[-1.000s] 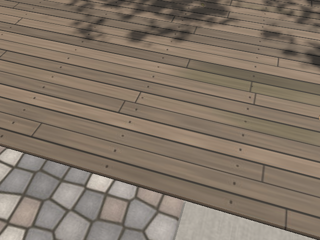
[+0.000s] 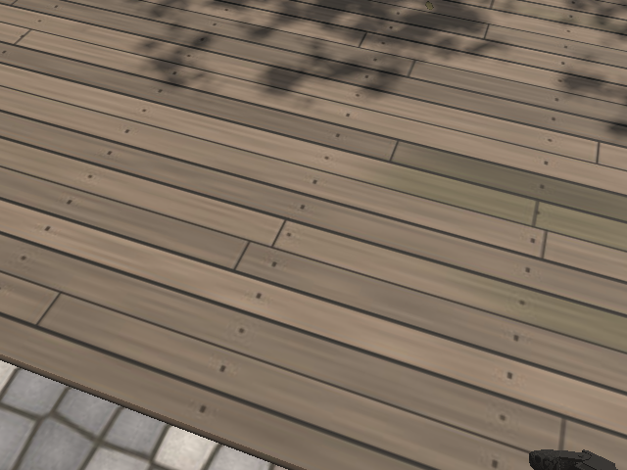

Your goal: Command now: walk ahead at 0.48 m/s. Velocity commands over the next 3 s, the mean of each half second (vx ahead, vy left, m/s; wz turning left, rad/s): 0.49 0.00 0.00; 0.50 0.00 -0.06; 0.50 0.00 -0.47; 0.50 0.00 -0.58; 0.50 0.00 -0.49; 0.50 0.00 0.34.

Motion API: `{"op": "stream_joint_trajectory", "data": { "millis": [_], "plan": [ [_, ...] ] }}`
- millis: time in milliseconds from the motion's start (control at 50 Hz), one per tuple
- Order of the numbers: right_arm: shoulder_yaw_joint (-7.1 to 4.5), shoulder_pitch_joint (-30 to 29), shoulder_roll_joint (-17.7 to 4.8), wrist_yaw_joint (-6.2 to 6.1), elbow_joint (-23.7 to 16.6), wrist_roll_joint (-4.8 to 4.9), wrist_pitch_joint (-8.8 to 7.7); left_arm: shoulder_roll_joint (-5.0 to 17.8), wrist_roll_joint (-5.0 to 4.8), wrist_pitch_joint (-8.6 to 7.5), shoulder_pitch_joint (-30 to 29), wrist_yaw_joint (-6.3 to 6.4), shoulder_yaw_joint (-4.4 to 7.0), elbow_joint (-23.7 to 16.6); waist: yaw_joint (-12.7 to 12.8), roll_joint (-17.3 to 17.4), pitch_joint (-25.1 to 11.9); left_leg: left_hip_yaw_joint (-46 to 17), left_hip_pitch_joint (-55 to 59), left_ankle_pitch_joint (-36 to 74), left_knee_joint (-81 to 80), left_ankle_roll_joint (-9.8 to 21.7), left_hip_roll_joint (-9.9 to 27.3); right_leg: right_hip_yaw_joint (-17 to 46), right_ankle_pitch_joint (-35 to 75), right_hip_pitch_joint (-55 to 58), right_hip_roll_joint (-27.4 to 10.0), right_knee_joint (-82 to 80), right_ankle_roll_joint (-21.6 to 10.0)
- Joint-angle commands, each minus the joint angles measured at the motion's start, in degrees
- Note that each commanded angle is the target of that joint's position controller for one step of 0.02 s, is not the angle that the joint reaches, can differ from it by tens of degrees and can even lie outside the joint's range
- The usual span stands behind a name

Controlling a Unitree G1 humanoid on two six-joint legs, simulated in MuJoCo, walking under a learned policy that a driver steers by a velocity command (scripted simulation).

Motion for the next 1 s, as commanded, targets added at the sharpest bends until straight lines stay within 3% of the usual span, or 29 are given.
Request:
{"op": "stream_joint_trajectory", "data": {
  "millis": [20, 40, 60, 80, 100, 140, 180, 220, 300, 380, 420, 460, 480, 500, 520, 540, 560, 580, 600, 620, 640, 680, 740, 840, 920, 960, 1000],
  "plan": [
    [-2.21, 17.0, -8.33, -0.29, 3.19, 0.04, 0.0, 6.94, -2.56, -3.84, -2.75, -0.62, 1.12, -6.44, -7.76, 8.05, -10.56, -36.29, 39.92, -12.6, -20.15, 11.03, 19.89, 4.41, 3.95, -38.96, -1.44, 29.89, -2.64],
    [-1.77, 12.14, -7.19, -0.11, 2.25, -0.31, -0.34, 7.16, -2.17, -4.14, -5.55, -0.04, 1.34, -7.02, -5.61, 1.92, -7.38, -29.12, 30.66, -4.88, -21.47, 9.67, 18.04, 3.43, 9.63, -35.77, -4.55, 26.79, -2.84],
    [-1.38, 10.0, -5.68, 0.21, 2.11, -0.98, -0.63, 6.9, -1.35, -3.68, -6.17, 0.38, 1.96, -7.01, -3.62, 1.17, -5.21, -23.46, 23.87, 0.86, -22.79, 8.83, 15.86, 2.94, 12.45, -32.52, -6.41, 23.91, -2.78],
    [-0.93, 9.51, -4.31, 0.39, 2.67, -1.49, -0.78, 5.68, -1.11, -2.79, -4.38, 0.42, 2.09, -6.79, -1.66, 2.69, -5.13, -19.87, 20.27, 2.01, -24.47, 8.59, 14.23, 3.31, 14.04, -29.2, -7.8, 22.13, -2.87],
    [-0.86, 10.18, -4.01, 0.43, 3.34, -1.38, -0.84, 4.3, -1.07, -2.03, -3.4, 0.48, 2.06, -6.69, -0.97, 3.66, -4.59, -18.02, 18.23, 2.43, -25.95, 9.03, 13.51, 2.95, 14.31, -27.96, -8.26, 20.31, -2.74],
    [-0.98, 12.13, -5.21, -0.1, 4.63, -1.06, -1.02, 4.09, -0.81, -1.02, -5.31, 0.63, 2.31, -7.7, -0.48, 3.8, -2.11, -14.76, 15.38, 3.51, -28.36, 9.83, 12.82, 1.96, 15.74, -29.62, -9.08, 16.38, -1.89],
    [-1.32, 14.33, -7.16, -1.1, 5.37, -1.13, -0.91, 5.05, -0.21, -0.78, -10.96, 0.77, 2.66, -9.91, -1.37, 2.84, -0.03, -13.48, 16.13, 4.4, -29.83, 10.19, 12.93, 1.53, 21.08, -34.93, -9.68, 10.5, -0.46],
    [-1.37, 16.78, -7.74, -1.93, 5.91, -1.05, -0.47, 5.04, 0.1, -1.02, -15.89, 0.54, 2.72, -11.6, -2.69, 2.36, 0.72, -11.97, 18.47, 6.12, -30.07, 9.44, 12.42, 1.03, 27.64, -38.23, -9.41, 3.04, 0.36],
    [-1.35, 21.18, -8.7, -2.63, 6.89, -0.39, 0.08, 3.6, -0.2, -1.73, -24.69, -0.48, 1.95, -14.01, -5.6, 2.55, 1.44, -7.75, 20.96, 7.33, -29.99, 7.24, 10.53, -2.02, 37.19, -35.34, -6.33, -11.53, 0.46],
    [-1.55, 25.9, -9.0, -2.8, 8.82, 0.01, 1.15, 3.79, -0.77, -2.15, -31.22, -1.9, 1.4, -16.63, -7.61, 2.54, 2.92, -8.0, 29.69, 8.47, -26.91, 7.15, 13.48, -2.29, 34.66, -37.62, -4.88, -17.75, -0.28],
    [-1.91, 26.37, -9.55, -3.04, 9.27, 0.07, 1.85, 4.6, -0.87, -2.55, -32.27, -2.68, 1.48, -17.83, -6.87, 3.15, 2.69, -8.59, 34.13, 12.44, -24.03, 6.48, 15.54, -2.12, 30.45, -37.79, -4.32, -19.67, -1.65],
    [-2.31, 24.67, -10.55, -3.18, 8.82, 0.03, 2.41, 6.67, -0.93, -2.83, -28.33, -3.0, 2.25, -17.39, -3.89, 4.89, -0.22, -8.05, 35.86, 24.69, -18.97, 5.18, 15.88, -3.62, 26.2, -30.57, -2.13, -20.88, -3.36],
    [-2.32, 23.15, -10.72, -3.15, 8.39, -0.06, 2.74, 8.47, -0.84, -2.89, -22.2, -2.87, 3.25, -15.78, -0.26, 5.48, -4.15, -6.46, 35.02, 34.74, -11.86, 4.15, 14.31, -5.4, 26.11, -21.52, -0.02, -21.73, -4.72],
    [-1.71, 22.44, -9.34, -3.11, 7.66, -0.43, 2.89, 11.52, -0.67, -2.81, -11.81, -2.44, 4.73, -12.68, 4.23, 4.72, -10.81, -4.18, 29.35, 35.48, 0.19, 2.38, 11.11, -4.53, 27.81, -6.39, -0.63, -20.85, -6.81],
    [-0.33, 26.38, -5.14, -2.85, 6.33, -1.16, 2.34, 16.66, 0.58, -2.63, -2.23, -1.99, 6.04, -10.83, 4.7, -3.85, -20.44, -1.34, 10.01, 16.83, 21.56, -0.73, 5.28, 14.22, 25.61, 16.6, -14.61, -19.65, -13.31],
    [1.28, 30.6, -0.17, -2.29, 7.2, -0.83, 0.95, 16.62, 0.31, -2.36, 0.2, -2.4, 5.74, -9.77, 3.0, -15.01, -27.05, -6.63, -5.59, -24.96, 35.61, -2.52, -3.09, 38.0, 16.18, 27.88, -23.11, -28.62, -18.86],
    [-0.43, 25.35, -6.9, -2.01, 6.54, 0.94, -0.22, 11.65, -0.14, -2.4, -2.02, -2.32, 4.26, -10.04, 3.95, -10.41, -21.51, -11.52, -11.84, -24.95, 41.41, -1.23, 0.46, 35.86, 11.71, 24.25, -20.87, -31.16, -15.93],
    [-0.94, 20.1, -9.02, -1.99, 4.71, 1.83, -0.91, 9.87, -0.29, -2.41, -7.89, -2.13, 3.6, -11.31, 2.7, -7.64, -13.13, -9.4, -14.08, -19.39, 40.8, -0.46, 3.55, 27.09, 15.8, 15.19, -19.29, -32.53, -13.66],
    [-1.09, 17.36, -8.74, -2.38, 4.35, 1.29, -1.05, 8.58, 0.19, -2.43, -12.34, -2.2, 3.12, -12.19, 0.99, -2.94, -8.95, -8.14, -11.66, -14.14, 37.94, -0.54, 6.14, 20.93, 21.81, 6.28, -17.27, -34.44, -12.77],
    [-1.5, 17.05, -7.97, -2.65, 4.38, 0.56, -0.56, 7.13, 0.72, -2.59, -14.65, -2.42, 2.71, -12.46, -1.02, -2.19, -6.18, -7.98, -8.55, -11.1, 34.79, -0.75, 7.95, 16.08, 26.16, -0.26, -15.16, -36.34, -12.11],
    [-1.53, 18.44, -6.58, -2.66, 4.68, 0.34, 0.27, 6.02, 1.12, -2.72, -15.32, -2.65, 2.41, -12.15, -2.69, -3.28, -5.77, -8.26, -5.11, -9.25, 32.88, -0.84, 9.12, 13.22, 27.4, -3.93, -13.65, -38.12, -11.74],
    [-1.44, 19.74, -4.34, -2.87, 5.08, 0.27, 1.6, 6.36, 0.73, -2.99, -14.2, -2.66, 2.51, -11.08, -3.89, -3.61, -4.49, -7.46, -3.69, -7.86, 29.66, -1.61, 9.68, 9.42, 29.65, -7.26, -12.43, -40.63, -12.44],
    [-1.79, 13.9, -4.9, -3.12, 2.86, -0.46, 2.19, 8.61, 0.72, -2.94, -11.33, -1.64, 3.07, -9.66, -3.25, -2.57, -1.73, -7.03, -9.48, -0.79, 21.86, -3.31, 10.31, 6.44, 32.88, -6.93, -12.25, -42.69, -12.87],
    [-1.27, 3.7, -3.4, -2.31, -0.14, -0.44, 1.49, 9.24, 0.12, -2.18, -7.13, -0.5, 3.03, -8.04, -0.43, -2.94, 0.2, -4.74, -8.99, 12.9, 4.52, -3.91, 8.06, 1.22, 32.15, -5.15, -9.8, -43.61, -10.42],
    [-0.92, -3.68, -3.67, -1.37, -2.84, -0.04, 0.79, 9.52, -0.6, -1.31, -2.2, -0.25, 3.22, -5.91, 1.72, -2.66, 2.26, -4.76, -9.2, 11.93, -3.12, -3.97, 5.95, 3.54, 30.96, 0.14, -11.54, -40.95, -10.57],
    [-0.99, -5.02, -4.5, -0.7, -3.91, 0.13, 0.06, 10.09, -0.86, -0.71, -1.82, 0.16, 3.6, -5.56, 1.1, -3.17, 2.46, -5.66, -8.32, 9.35, -5.91, -3.34, 5.42, 5.28, 31.9, 2.81, -13.22, -38.24, -10.15],
    [-1.59, -2.48, -6.35, -0.41, -3.62, 0.2, -0.56, 10.92, -0.93, -0.22, -2.95, 0.45, 4.06, -5.82, -1.06, -4.42, 0.79, -5.48, -2.62, 5.9, -7.51, -2.55, 4.29, 7.01, 35.01, 3.72, -14.15, -35.05, -9.13]
  ]
}}
Next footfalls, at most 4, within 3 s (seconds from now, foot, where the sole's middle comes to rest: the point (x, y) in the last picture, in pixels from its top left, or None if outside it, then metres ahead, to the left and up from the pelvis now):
0.50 right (406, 456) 0.48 -0.14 -0.75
1.06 left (297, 316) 0.79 0.10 -0.75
1.60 right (428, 251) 1.00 -0.22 -0.75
2.10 left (411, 152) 1.36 -0.20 -0.75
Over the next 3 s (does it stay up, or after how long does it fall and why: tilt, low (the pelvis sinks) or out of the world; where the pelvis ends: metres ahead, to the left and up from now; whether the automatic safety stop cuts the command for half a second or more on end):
stays up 1.46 -0.53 0.02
